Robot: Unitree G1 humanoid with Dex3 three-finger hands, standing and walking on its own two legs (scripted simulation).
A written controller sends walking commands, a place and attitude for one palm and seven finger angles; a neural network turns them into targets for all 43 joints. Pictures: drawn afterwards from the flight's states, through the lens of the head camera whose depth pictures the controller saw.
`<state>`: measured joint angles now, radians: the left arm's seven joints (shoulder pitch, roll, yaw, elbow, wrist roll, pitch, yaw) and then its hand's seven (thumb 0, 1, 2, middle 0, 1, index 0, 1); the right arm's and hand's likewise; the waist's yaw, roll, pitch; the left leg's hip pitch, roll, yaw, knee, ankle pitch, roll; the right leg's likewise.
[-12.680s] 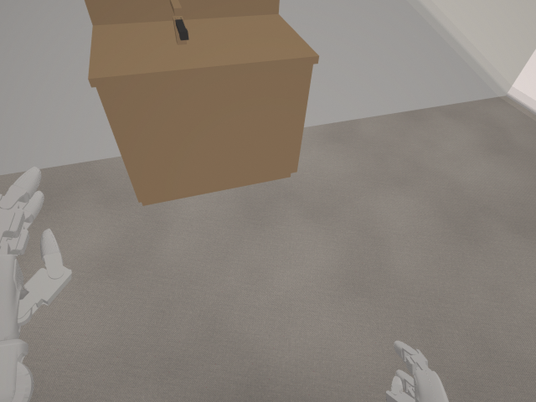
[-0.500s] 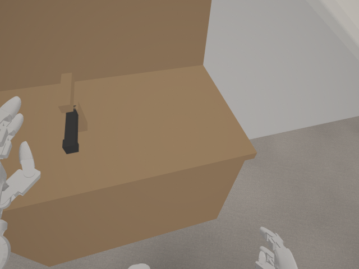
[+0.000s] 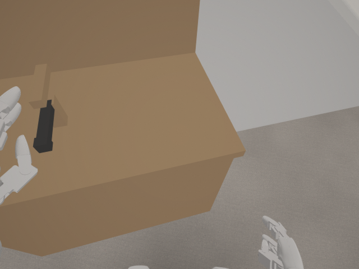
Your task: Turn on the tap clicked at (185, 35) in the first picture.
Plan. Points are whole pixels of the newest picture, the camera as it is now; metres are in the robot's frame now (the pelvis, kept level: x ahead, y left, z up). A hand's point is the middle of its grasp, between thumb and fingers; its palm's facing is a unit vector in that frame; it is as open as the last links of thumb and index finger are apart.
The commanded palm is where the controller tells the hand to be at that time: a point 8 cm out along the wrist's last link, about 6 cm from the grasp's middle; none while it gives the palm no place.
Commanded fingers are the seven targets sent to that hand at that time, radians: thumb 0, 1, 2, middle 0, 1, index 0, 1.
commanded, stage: come to a stop and stand still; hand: left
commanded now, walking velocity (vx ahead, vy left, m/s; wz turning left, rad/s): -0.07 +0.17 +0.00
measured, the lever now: (43, 144) +0.35 +0.35 +0.04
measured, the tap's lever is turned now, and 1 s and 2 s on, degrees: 0 0 0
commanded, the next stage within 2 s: look again from close up in 1.14 s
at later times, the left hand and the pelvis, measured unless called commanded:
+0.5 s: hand (11, 157) +0.24 +0.27 +0.19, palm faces +0.43 -0.77 -0.47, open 7.5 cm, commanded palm +0.17 +0.28 +0.19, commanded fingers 0.00 0.90 0.90 -0.20 -0.30 -0.20 -0.30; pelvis +0.00 +0.00 +0.01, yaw -1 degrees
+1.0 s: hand out of the picture +0.24 +0.30 +0.19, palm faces +0.41 -0.88 -0.25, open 7.5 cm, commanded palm +0.18 +0.33 +0.19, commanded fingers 0.00 0.90 0.90 -0.20 -0.30 -0.20 -0.30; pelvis +0.01 +0.06 +0.01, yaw -2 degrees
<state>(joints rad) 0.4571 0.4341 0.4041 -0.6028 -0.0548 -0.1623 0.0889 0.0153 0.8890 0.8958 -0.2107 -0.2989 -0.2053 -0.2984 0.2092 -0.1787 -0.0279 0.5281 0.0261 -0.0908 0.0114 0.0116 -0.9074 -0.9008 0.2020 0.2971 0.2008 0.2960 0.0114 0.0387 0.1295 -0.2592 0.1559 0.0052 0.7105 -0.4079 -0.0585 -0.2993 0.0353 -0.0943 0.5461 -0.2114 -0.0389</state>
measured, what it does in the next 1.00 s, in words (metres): steps on the spot: left foot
